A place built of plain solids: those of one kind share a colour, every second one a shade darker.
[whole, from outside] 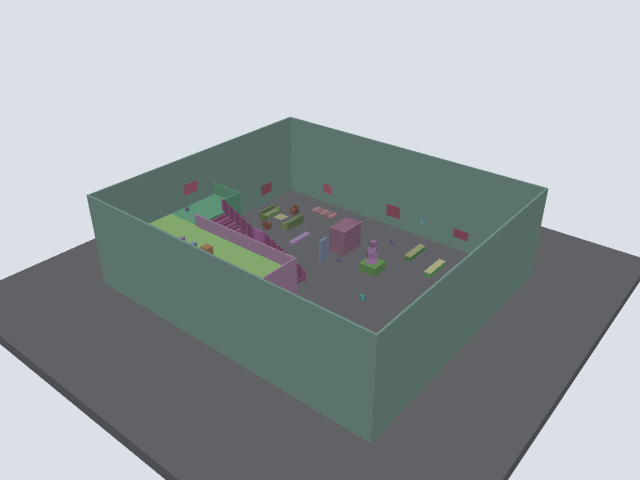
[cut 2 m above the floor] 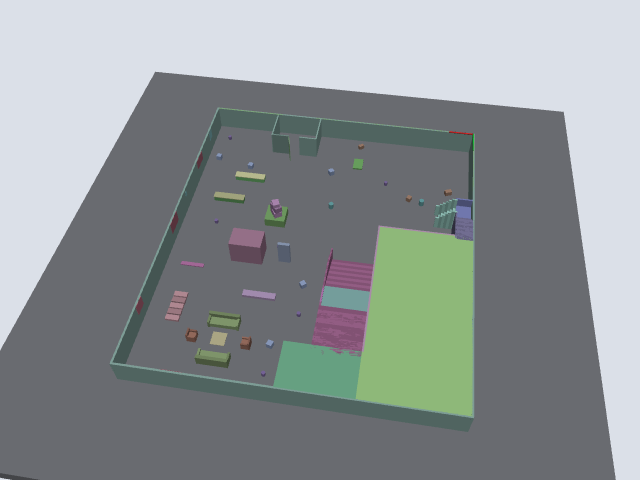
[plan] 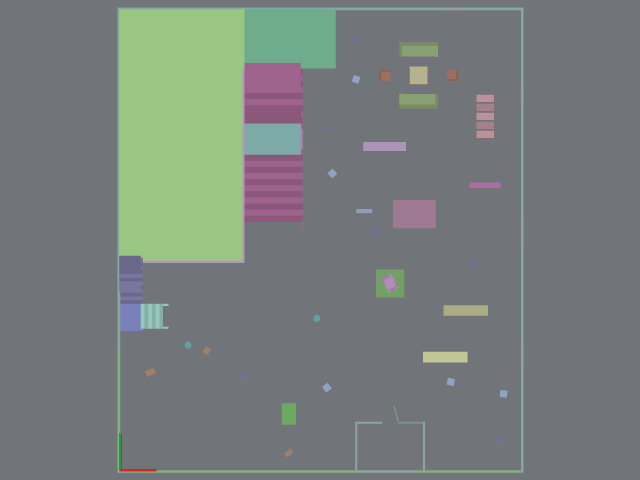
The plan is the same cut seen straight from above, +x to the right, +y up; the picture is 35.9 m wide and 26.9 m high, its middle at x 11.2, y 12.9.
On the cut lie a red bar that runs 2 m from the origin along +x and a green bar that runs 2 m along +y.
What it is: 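A hall with a side gallery; 22.5 x 25.8 m, 7.9 m high; a gallery 7.0 m broad and 14.2 m long along one side wall at 3.48 m, and a bridge 5.1 x 3.3 m along the rear wall; along the gallery's face a straight stair 3.2 m broad of 12 + 10 risers of 0.158 m with a landing 1.7 m deep; guards 1.10 m over the gallery, the landing and every tread; the front glazed up to 2.99 m, a clerestory band over it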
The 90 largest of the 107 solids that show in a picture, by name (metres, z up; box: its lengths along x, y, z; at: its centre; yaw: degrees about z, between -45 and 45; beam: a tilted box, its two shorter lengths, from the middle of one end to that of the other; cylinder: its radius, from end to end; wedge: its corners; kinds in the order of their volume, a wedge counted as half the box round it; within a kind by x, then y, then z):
{
 "upper_1": {"box": [7.02, 14.22, 3.53], "at": [3.46, 18.72, 1.71]},
 "wall_1": {"box": [0.15, 26.08, 7.92], "at": [-0.07, 12.89, 3.91]},
 "wall_2": {"box": [22.76, 0.15, 7.92], "at": [11.23, -0.07, 3.91]},
 "wall_3": {"box": [22.76, 0.15, 7.92], "at": [11.23, 25.86, 3.91]},
 "wall_4": {"box": [0.12, 2.72, 2.55], "at": [13.23, 1.36, 1.23]},
 "wall_5": {"box": [1.46, 0.12, 2.55], "at": [13.96, 2.66, 1.23]},
 "wall_6": {"box": [1.46, 0.12, 2.55], "at": [16.3, 2.66, 1.23]},
 "wall_7": {"box": [0.12, 2.72, 2.55], "at": [17.03, 1.36, 1.23]},
 "wall_8": {"box": [0.15, 26.08, 7.92], "at": [22.54, 12.89, 3.91]},
 "side_1": {"box": [3.16, 1.0, 0.21], "at": [8.55, 14.41, 0.05]},
 "side_2": {"box": [3.16, 1.0, 0.37], "at": [8.55, 14.75, 0.13]},
 "side_3": {"box": [3.16, 1.0, 0.52], "at": [8.55, 15.1, 0.21]},
 "side_4": {"box": [3.16, 1.0, 0.68], "at": [8.55, 15.44, 0.29]},
 "side_5": {"box": [3.16, 1.0, 0.84], "at": [8.55, 15.78, 0.37]},
 "side_6": {"box": [3.16, 1.0, 1.0], "at": [8.55, 16.13, 0.45]},
 "side_7": {"box": [3.16, 1.0, 1.16], "at": [8.55, 16.47, 0.53]},
 "side_8": {"box": [3.16, 1.0, 1.31], "at": [8.55, 16.81, 0.61]},
 "side_9": {"box": [3.16, 1.0, 1.47], "at": [8.55, 17.16, 0.69]},
 "side_10": {"box": [3.16, 1.0, 1.63], "at": [8.55, 17.5, 0.77]},
 "side_11": {"box": [3.16, 1.0, 1.79], "at": [8.55, 17.84, 0.84]},
 "side_12": {"box": [3.16, 1.0, 2.1], "at": [8.55, 19.92, 1.0]},
 "side_13": {"box": [3.16, 1.0, 2.26], "at": [8.55, 20.27, 1.08]},
 "side_14": {"box": [3.16, 1.0, 2.42], "at": [8.55, 20.61, 1.16]},
 "side_15": {"box": [3.16, 1.0, 2.58], "at": [8.55, 20.95, 1.24]},
 "side_16": {"box": [3.16, 1.0, 2.74], "at": [8.55, 21.3, 1.32]},
 "side_17": {"box": [3.16, 1.0, 2.89], "at": [8.55, 21.64, 1.4]},
 "side_18": {"box": [3.16, 1.0, 3.05], "at": [8.55, 21.98, 1.48]},
 "side_19": {"box": [3.16, 1.0, 3.21], "at": [8.55, 22.33, 1.55]},
 "side_20": {"box": [3.16, 1.0, 3.37], "at": [8.55, 22.67, 1.63]},
 "bridge_1": {"box": [5.12, 3.32, 3.53], "at": [9.52, 24.17, 1.71]},
 "bridge_2": {"box": [1.83, 0.12, 3.63], "at": [11.16, 22.57, 1.76]},
 "bridge_3": {"box": [1.83, 0.12, 4.63], "at": [11.16, 22.57, 2.26]},
 "bridge_4": {"box": [0.12, 3.15, 3.63], "at": [12.02, 24.2, 1.76]},
 "bridge_5": {"box": [0.12, 3.15, 4.63], "at": [12.02, 24.2, 2.26]},
 "piece_1": {"box": [1.21, 0.62, 1.51], "at": [0.56, 9.63, 0.71]},
 "piece_2": {"box": [1.21, 0.62, 1.7], "at": [0.56, 9.84, 0.8]},
 "piece_3": {"box": [1.21, 0.62, 1.88], "at": [0.56, 10.05, 0.89]},
 "piece_4": {"box": [1.21, 0.62, 2.06], "at": [0.56, 10.26, 0.98]},
 "piece_5": {"box": [1.21, 0.62, 2.43], "at": [0.56, 10.67, 1.16]},
 "piece_6": {"box": [1.21, 0.62, 2.61], "at": [0.56, 10.88, 1.26]},
 "piece_7": {"box": [1.21, 0.62, 2.79], "at": [0.56, 11.09, 1.35]},
 "piece_8": {"box": [1.21, 0.62, 2.98], "at": [0.56, 11.29, 1.44]},
 "piece_9": {"box": [1.21, 0.62, 3.16], "at": [0.56, 11.5, 1.53]},
 "piece_10": {"box": [1.21, 0.62, 3.34], "at": [0.56, 11.71, 1.62]},
 "edge_1": {"box": [5.69, 0.12, 3.63], "at": [4.12, 11.67, 1.76]},
 "edge_2": {"box": [5.69, 0.12, 4.63], "at": [4.12, 11.67, 2.26]},
 "edge_3": {"box": [0.12, 10.78, 3.63], "at": [6.91, 17.12, 1.76]},
 "edge_4": {"box": [0.12, 10.78, 4.63], "at": [6.91, 17.12, 2.26]},
 "landing_1": {"box": [3.16, 2.4, 1.95], "at": [8.55, 18.88, 0.92]},
 "window_wall_1": {"box": [0.15, 6.8, 3.04], "at": [-0.07, 3.4, 1.47]},
 "window_wall_2": {"box": [13.63, 0.15, 3.04], "at": [6.82, -0.07, 1.47]},
 "window_wall_3": {"box": [5.83, 0.15, 3.04], "at": [19.55, -0.07, 1.47]},
 "kiosk_1": {"box": [2.4, 1.6, 2.35], "at": [16.49, 14.35, 1.12]},
 "floor_1": {"box": [1.21, 1.81, 1.33], "at": [0.56, 8.83, 0.62]},
 "floor_2": {"box": [1.28, 0.12, 2.43], "at": [0.64, 7.86, 1.17]},
 "svca_1": {"box": [0.62, 1.16, 1.15], "at": [1.06, 8.62, 0.52]},
 "svca_2": {"box": [0.62, 1.16, 0.96], "at": [1.27, 8.62, 0.43]},
 "svca_3": {"box": [0.62, 1.16, 0.78], "at": [1.48, 8.62, 0.34]},
 "svca_4": {"box": [0.62, 1.16, 0.6], "at": [1.68, 8.62, 0.25]},
 "svca_5": {"box": [0.62, 1.16, 0.42], "at": [1.89, 8.62, 0.16]},
 "svca_6": {"box": [0.62, 1.16, 0.23], "at": [2.1, 8.62, 0.07]},
 "centre_base_1": {"box": [1.58, 1.58, 0.77], "at": [15.13, 10.46, 0.34]},
 "sofa_1": {"box": [0.16, 0.86, 0.65], "at": [15.72, 20.68, 0.28]},
 "sofa_2": {"box": [2.18, 0.24, 0.83], "at": [16.73, 20.37, 0.36]},
 "sofa_3": {"box": [1.86, 0.65, 0.37], "at": [16.73, 20.75, 0.24]},
 "sofa_4": {"box": [1.86, 0.65, 0.37], "at": [16.73, 23.5, 0.24]},
 "sofa_5": {"box": [2.18, 0.24, 0.83], "at": [16.73, 23.89, 0.36]},
 "bench_1": {"box": [2.44, 0.54, 0.43], "at": [18.22, 6.34, 0.17]},
 "bench_2": {"box": [2.44, 0.54, 0.43], "at": [19.37, 8.95, 0.17]},
 "centre_1": {"box": [0.56, 0.91, 0.49], "at": [15.1, 10.49, 1.45], "yaw": 41.7},
 "centre_2": {"box": [0.52, 0.62, 0.49], "at": [15.11, 10.48, 1.94], "yaw": 22.3},
 "centre_3": {"box": [0.63, 0.94, 0.49], "at": [15.12, 10.49, 0.96], "yaw": 32.8},
 "centre_4": {"box": [0.57, 0.46, 0.49], "at": [15.16, 10.48, 2.43], "yaw": -10.8},
 "stepping_1": {"box": [0.98, 0.41, 0.24], "at": [20.46, 18.82, 0.07]},
 "stepping_2": {"box": [0.98, 0.41, 0.24], "at": [20.46, 19.33, 0.07]},
 "stepping_3": {"box": [0.98, 0.41, 0.24], "at": [20.46, 19.83, 0.07]},
 "stepping_4": {"box": [0.98, 0.41, 0.24], "at": [20.46, 20.34, 0.07]},
 "stepping_5": {"box": [0.98, 0.41, 0.24], "at": [20.46, 20.84, 0.07]},
 "totem_door_1": {"box": [0.9, 0.24, 2.15], "at": [13.67, 14.52, 1.02]},
 "pinch_1": {"box": [0.6, 0.7, 1.02], "at": [4.15, 18.01, 3.94]},
 "landside_1": {"box": [0.12, 1.14, 3.05], "at": [10.19, 18.55, 1.47]},
 "club_1": {"box": [0.62, 0.64, 0.48], "at": [14.83, 22.13, 0.19]},
 "club_2": {"box": [0.62, 0.64, 0.48], "at": [18.63, 22.13, 0.19]},
 "bench_upholstered_1": {"box": [2.4, 0.5, 0.25], "at": [14.82, 18.14, 0.33]},
 "bench_top_1": {"box": [2.5, 0.6, 0.07], "at": [18.22, 6.34, 0.41]},
 "bench_top_2": {"box": [2.5, 0.6, 0.07], "at": [19.37, 8.95, 0.41]},
 "pallet_1": {"box": [0.8, 1.2, 0.19], "at": [9.45, 3.15, 0.05]},
 "ottoman_1": {"box": [0.4, 0.4, 0.47], "at": [11.59, 4.63, 0.18], "yaw": 39.3},
 "ottoman_2": {"box": [0.4, 0.4, 0.47], "at": [21.49, 4.28, 0.18], "yaw": -6.0},
 "box_cardboard_1": {"box": [0.54, 0.35, 0.43], "at": [1.7, 5.49, 0.17], "yaw": 23.5}
}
